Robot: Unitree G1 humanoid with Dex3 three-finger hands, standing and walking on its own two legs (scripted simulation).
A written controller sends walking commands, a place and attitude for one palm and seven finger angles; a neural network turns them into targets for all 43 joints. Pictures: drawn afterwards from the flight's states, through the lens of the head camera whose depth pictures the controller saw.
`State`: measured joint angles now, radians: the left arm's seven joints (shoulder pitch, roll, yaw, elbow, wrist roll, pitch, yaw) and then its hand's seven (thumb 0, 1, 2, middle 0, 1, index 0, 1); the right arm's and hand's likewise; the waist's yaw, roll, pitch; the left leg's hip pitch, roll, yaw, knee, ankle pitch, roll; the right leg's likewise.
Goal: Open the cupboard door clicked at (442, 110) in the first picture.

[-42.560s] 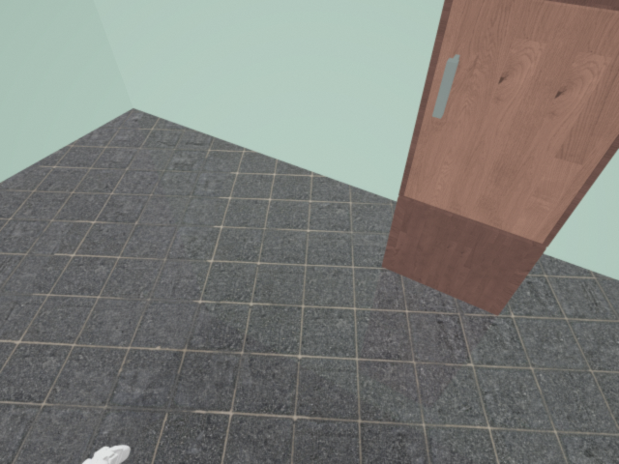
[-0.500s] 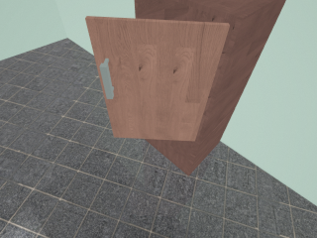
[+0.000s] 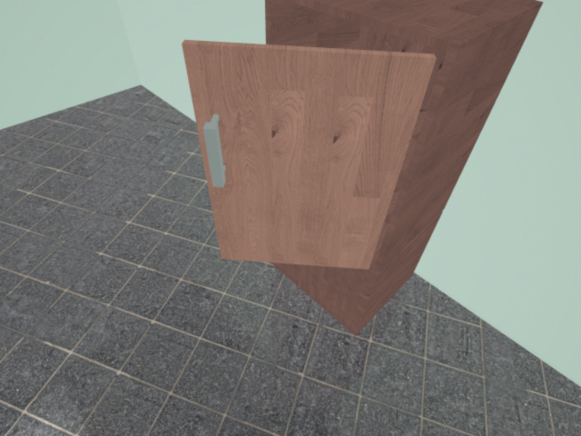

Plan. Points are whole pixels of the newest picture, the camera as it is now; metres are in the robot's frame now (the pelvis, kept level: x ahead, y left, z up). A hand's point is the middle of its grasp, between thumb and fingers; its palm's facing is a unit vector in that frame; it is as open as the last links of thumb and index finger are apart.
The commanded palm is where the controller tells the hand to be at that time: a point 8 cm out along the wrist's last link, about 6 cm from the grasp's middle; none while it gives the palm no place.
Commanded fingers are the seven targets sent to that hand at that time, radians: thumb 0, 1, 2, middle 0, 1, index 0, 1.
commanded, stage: look again from close up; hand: left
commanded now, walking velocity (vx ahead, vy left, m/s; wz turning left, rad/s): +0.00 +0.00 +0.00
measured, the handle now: (217, 151) +0.62 +0.19 +0.06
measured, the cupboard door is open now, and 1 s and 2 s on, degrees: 42 42 42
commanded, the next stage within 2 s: shuffle to correct the standing spot in 0.18 s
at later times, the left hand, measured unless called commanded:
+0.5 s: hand out of the picture -0.06 +0.22 -0.17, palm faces +0.03 -0.98 -0.20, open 7.3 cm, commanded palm none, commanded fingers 0.00 0.90 0.90 -0.20 -0.30 -0.20 -0.30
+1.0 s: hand out of the picture +0.03 +0.23 -0.17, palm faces -0.04 -0.99 -0.14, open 7.3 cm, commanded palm none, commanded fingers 0.00 0.90 0.90 -0.20 -0.30 -0.20 -0.30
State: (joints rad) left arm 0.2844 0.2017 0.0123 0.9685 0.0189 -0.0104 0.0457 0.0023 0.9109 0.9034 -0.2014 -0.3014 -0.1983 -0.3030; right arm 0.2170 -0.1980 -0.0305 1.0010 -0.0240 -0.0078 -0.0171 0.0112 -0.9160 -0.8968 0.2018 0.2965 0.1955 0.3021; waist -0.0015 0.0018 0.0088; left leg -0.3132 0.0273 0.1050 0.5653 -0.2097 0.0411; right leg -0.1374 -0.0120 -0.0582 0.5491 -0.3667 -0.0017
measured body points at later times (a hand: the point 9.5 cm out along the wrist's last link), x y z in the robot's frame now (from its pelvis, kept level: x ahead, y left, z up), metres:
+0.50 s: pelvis -0.03 +0.03 +0.01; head -0.04 +0.04 +0.46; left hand -0.06 +0.27 -0.15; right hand +0.00 -0.22 -0.14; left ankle +0.06 +0.10 -0.73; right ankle -0.04 -0.11 -0.73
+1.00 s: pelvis -0.01 +0.06 +0.01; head -0.01 +0.08 +0.46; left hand +0.03 +0.28 -0.15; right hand -0.07 -0.14 -0.14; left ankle +0.06 +0.09 -0.73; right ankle +0.01 -0.11 -0.66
